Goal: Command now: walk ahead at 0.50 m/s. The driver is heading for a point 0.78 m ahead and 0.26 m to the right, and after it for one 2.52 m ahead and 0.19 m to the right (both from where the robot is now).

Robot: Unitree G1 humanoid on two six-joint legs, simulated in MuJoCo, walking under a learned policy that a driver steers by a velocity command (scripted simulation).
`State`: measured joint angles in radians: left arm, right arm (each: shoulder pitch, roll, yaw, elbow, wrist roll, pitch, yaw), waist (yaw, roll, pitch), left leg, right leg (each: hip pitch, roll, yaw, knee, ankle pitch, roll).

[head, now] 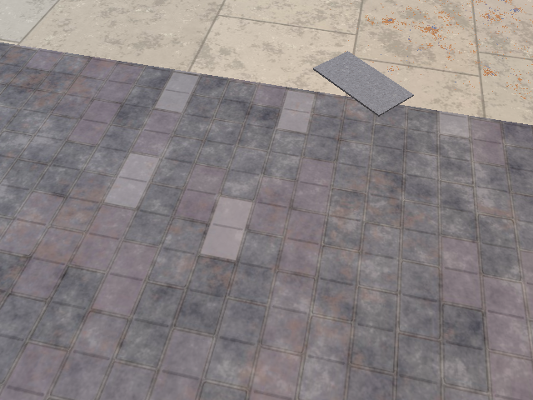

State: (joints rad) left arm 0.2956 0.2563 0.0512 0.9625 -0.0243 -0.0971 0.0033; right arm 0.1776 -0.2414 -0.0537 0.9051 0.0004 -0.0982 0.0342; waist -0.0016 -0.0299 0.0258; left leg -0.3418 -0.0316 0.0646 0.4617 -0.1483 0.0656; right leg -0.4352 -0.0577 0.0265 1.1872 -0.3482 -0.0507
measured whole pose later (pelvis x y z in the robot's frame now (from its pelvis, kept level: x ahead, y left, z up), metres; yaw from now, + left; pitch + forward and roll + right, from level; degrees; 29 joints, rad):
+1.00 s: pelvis +0.55 -0.02 -0.01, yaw -11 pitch +2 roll +0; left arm 0.39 0.26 0.08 0.94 -0.03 -0.06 0.02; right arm 0.01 -0.24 -0.06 0.84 0.00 -0.13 0.01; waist 0.06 -0.02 0.02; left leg -0.45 0.01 0.01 0.53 -0.13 0.00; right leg -0.22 0.03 0.12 0.85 -0.49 -0.03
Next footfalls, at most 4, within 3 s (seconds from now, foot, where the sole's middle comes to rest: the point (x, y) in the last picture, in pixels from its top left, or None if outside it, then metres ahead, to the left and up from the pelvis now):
0.42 right None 0.41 -0.15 -0.77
0.94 left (242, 316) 0.70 0.07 -0.77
1.46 right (358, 265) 0.86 -0.26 -0.77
2.00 left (277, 249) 0.91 -0.03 -0.77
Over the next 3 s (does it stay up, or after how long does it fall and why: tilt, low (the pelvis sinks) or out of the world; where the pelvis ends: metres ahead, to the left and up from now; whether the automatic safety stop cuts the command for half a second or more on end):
stays up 0.87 -0.10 0.00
